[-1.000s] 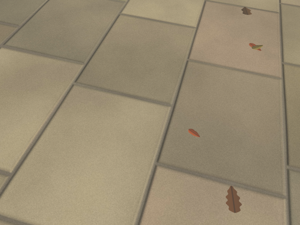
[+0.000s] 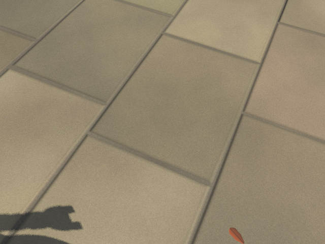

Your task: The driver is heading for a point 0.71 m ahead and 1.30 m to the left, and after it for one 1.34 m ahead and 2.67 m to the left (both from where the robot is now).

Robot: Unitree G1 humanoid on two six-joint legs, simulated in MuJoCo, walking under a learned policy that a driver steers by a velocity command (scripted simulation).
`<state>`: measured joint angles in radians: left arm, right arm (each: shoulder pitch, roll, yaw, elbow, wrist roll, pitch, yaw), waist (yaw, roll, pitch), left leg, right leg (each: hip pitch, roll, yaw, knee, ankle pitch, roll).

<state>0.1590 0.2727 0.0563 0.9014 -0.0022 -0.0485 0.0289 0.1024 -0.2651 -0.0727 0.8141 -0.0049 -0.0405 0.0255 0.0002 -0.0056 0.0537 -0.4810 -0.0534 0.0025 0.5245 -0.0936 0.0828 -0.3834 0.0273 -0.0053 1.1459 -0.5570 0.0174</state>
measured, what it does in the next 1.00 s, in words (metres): steps on the spot, turning left: right foot, then left foot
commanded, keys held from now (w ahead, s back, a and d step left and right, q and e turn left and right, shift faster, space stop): q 1.00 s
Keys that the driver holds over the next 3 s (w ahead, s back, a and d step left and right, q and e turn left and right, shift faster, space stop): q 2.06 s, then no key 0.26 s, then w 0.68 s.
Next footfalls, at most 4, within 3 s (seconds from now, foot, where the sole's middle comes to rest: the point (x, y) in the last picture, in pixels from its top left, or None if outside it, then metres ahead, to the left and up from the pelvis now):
0.40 right None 0.15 -0.15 -0.76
0.84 left None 0.04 0.10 -0.76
1.30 right None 0.19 -0.06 -0.76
1.72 left None -0.04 0.09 -0.76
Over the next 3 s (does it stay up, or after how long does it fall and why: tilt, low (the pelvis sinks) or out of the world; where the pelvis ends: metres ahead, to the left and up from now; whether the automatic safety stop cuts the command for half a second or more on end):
stays up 0.14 0.20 -0.01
